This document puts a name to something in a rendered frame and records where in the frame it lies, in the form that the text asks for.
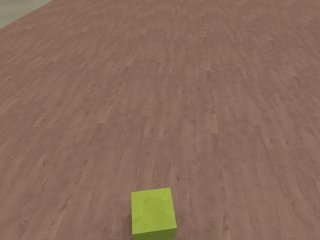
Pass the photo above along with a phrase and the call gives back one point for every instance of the carton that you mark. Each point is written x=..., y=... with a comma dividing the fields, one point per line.
x=153, y=216

